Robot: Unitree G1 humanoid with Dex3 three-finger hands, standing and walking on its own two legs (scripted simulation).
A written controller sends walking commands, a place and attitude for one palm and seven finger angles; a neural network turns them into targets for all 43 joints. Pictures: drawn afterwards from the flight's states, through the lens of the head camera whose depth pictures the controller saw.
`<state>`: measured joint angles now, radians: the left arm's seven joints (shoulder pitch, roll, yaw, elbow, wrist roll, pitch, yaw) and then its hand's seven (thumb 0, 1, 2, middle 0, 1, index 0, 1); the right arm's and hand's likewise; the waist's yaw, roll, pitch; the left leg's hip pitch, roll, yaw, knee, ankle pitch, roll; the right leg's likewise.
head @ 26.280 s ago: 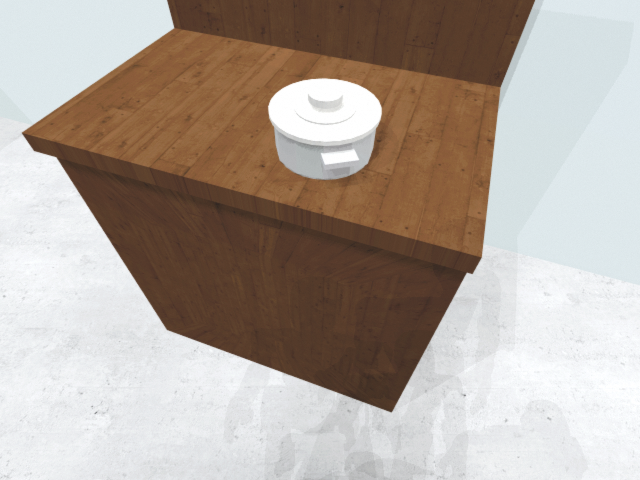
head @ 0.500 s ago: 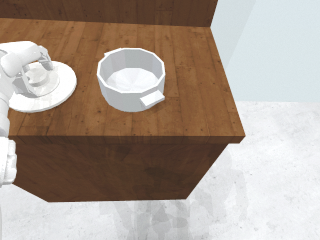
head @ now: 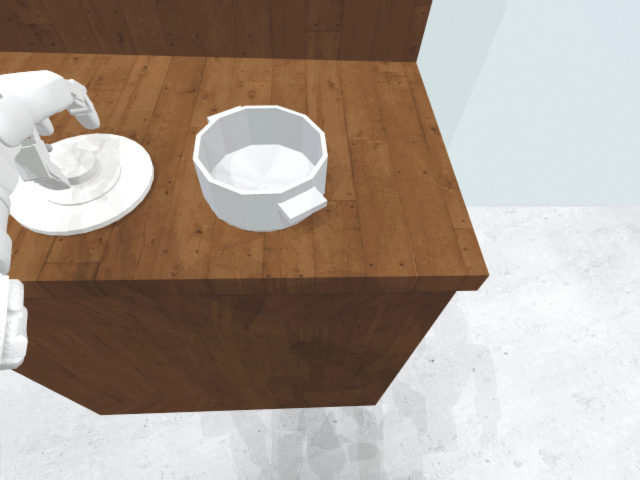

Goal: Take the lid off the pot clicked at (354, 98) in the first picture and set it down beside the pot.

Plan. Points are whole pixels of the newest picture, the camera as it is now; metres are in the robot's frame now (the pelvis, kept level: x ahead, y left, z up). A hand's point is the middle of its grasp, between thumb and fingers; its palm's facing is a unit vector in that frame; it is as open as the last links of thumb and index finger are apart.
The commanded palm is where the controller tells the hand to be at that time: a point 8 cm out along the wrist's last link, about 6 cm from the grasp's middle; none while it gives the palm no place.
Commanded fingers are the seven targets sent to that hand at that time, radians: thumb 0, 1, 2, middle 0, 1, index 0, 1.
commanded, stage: raise the empty hand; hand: left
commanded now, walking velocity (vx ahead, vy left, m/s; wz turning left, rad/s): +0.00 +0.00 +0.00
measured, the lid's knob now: (74, 166) +0.49 +0.30 +0.10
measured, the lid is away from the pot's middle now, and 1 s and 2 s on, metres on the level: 0.24 0.24 0.24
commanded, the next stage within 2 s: draw the hand back to the body in 1.04 s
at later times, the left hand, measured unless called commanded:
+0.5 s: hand (15, 108) +0.47 +0.30 +0.21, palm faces -0.29 -0.09 -0.95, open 11.0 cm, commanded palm +0.47 +0.29 +0.27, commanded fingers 0.00 -0.11 0.85 -0.45 -0.68 -0.45 -0.68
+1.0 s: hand out of the picture +0.48 +0.30 +0.26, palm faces -0.24 -0.12 -0.96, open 11.0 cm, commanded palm +0.47 +0.29 +0.31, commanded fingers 0.00 -0.11 0.85 -0.45 -0.68 -0.45 -0.68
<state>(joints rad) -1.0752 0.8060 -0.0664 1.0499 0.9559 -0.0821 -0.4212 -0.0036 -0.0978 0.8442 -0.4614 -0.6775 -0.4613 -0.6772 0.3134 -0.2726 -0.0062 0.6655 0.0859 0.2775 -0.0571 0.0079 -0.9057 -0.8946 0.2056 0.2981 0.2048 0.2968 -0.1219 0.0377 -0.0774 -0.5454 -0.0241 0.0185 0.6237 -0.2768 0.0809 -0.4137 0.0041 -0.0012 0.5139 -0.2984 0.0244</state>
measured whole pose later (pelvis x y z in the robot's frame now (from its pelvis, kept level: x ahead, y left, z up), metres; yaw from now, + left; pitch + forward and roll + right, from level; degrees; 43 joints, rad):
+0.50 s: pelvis +0.00 +0.00 +0.00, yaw +1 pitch +10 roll -3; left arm -1.21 0.82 -0.13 1.04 0.95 -0.03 -0.50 0.00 -0.10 0.84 -0.46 -0.68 -0.46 -0.68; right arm 0.30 -0.29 0.00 0.68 0.08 0.27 -0.05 0.01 -0.91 -0.89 0.21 0.30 0.20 0.30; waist -0.11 0.03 -0.06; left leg -0.49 -0.03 0.00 0.57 -0.25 0.08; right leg -0.36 0.00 -0.02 0.47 -0.27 0.02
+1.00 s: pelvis +0.00 +0.00 +0.01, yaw +1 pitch +9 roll -2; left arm -1.34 0.85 -0.15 1.11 0.98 0.05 -0.54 0.00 -0.10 0.84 -0.46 -0.68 -0.46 -0.68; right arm 0.31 -0.28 0.01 0.69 0.08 0.24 -0.03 0.01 -0.91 -0.89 0.21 0.30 0.20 0.30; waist -0.12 0.03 -0.06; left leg -0.45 -0.04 0.01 0.52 -0.23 0.08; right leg -0.32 -0.01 0.00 0.42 -0.26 0.03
